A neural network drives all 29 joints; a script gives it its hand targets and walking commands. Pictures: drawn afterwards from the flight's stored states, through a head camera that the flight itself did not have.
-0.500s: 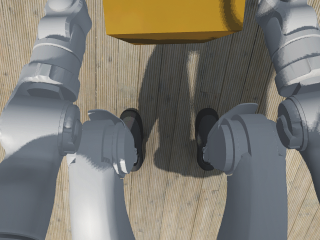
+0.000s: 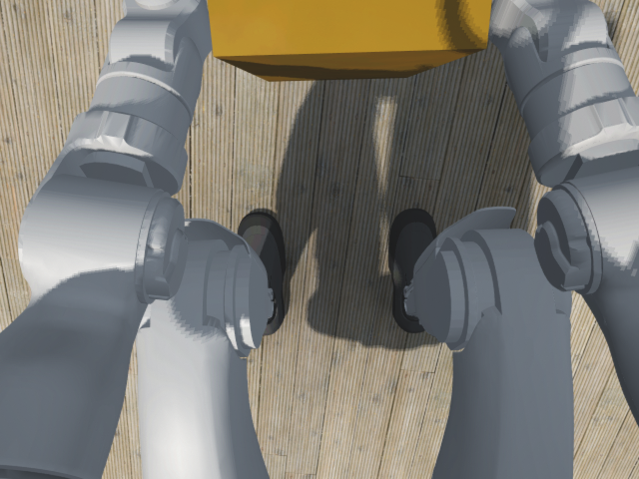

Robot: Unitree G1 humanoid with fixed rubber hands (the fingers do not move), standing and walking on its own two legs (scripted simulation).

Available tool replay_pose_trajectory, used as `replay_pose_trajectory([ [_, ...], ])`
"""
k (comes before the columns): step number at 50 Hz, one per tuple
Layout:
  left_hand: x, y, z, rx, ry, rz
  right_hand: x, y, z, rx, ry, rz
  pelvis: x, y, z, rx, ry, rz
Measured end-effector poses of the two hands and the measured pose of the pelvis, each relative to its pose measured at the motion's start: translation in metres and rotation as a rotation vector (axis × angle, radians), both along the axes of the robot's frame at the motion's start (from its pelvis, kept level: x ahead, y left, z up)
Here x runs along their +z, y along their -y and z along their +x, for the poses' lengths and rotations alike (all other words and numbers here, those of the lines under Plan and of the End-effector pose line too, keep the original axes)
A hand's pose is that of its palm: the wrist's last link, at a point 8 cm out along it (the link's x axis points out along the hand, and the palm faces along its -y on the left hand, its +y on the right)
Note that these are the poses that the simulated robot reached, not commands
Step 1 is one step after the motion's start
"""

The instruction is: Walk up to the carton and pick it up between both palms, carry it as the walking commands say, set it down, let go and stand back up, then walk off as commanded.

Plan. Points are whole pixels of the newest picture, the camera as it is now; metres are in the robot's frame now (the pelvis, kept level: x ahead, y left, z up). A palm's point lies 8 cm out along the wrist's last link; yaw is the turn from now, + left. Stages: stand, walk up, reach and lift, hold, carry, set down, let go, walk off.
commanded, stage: reach and lift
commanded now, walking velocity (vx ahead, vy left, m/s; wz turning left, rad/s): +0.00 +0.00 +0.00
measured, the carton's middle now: out of the picture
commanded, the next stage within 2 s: none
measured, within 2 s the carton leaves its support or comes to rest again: leaves its support in 0.68 s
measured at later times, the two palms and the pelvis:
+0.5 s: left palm out of the picture +0.55 +0.13 -0.18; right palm out of the picture +0.55 -0.15 -0.18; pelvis +0.02 +0.00 -0.02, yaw -1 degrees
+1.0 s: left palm out of the picture +0.55 +0.14 -0.15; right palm out of the picture +0.56 -0.14 -0.15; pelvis +0.00 +0.02 +0.00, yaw -4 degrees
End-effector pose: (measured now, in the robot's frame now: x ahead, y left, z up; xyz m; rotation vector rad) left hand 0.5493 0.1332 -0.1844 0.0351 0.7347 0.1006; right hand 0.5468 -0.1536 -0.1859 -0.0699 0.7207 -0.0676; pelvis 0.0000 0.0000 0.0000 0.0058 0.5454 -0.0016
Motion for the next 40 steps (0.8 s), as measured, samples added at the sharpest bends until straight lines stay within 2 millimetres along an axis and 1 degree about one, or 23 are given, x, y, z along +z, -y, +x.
replay_pose_trajectory([
  [7,0.0,0.001,-0.001,0.024,-0.003,-0.014,0.0,-0.001,0.0,-0.018,-0.005,-0.005,-0.003,-0.001,-0.001,-0.012,0.007,0.004],
  [14,0.0,0.001,0.002,0.027,-0.021,-0.022,0.001,-0.001,0.004,-0.016,-0.025,0.007,-0.018,-0.004,0.0,-0.025,-0.002,-0.001],
  [21,0.003,0.001,0.002,0.008,-0.063,-0.004,0.002,-0.001,0.007,-0.008,-0.054,0.01,-0.023,-0.005,0.014,-0.02,-0.057,0.001],
  [26,0.003,0.002,0.003,0.022,-0.072,-0.008,0.002,-0.001,0.007,-0.017,-0.064,0.019,-0.021,-0.003,0.024,-0.023,-0.125,0.005],
  [32,0.005,0.004,0.0,0.036,-0.07,-0.004,0.004,-0.001,0.005,-0.027,-0.066,0.001,-0.017,-0.003,0.029,-0.036,-0.16,0.009],
  [36,0.008,0.005,-0.002,0.045,-0.047,-0.015,0.008,0.0,0.004,-0.031,-0.047,-0.005,-0.012,-0.006,0.026,-0.055,-0.118,0.011],
  [40,0.008,0.005,-0.002,0.041,-0.024,-0.02,0.012,-0.001,0.006,-0.033,-0.025,-0.01,-0.007,-0.009,0.017,-0.073,-0.042,0.011],
])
